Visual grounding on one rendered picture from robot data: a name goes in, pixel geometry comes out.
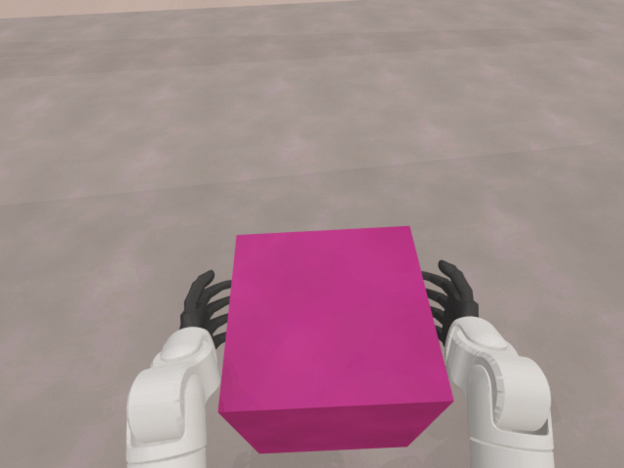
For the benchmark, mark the right robot hand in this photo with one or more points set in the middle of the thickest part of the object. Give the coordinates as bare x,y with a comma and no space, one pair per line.
458,302

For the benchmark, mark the left robot hand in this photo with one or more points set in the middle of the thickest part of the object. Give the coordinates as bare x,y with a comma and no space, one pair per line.
196,311

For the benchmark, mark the robot right forearm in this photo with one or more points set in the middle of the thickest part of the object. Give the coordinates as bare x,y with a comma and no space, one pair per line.
508,398

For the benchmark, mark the carton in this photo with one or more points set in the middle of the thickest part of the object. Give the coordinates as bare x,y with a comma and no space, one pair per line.
330,342

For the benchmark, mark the robot left forearm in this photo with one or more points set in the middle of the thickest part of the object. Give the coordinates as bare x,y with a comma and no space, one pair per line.
166,413

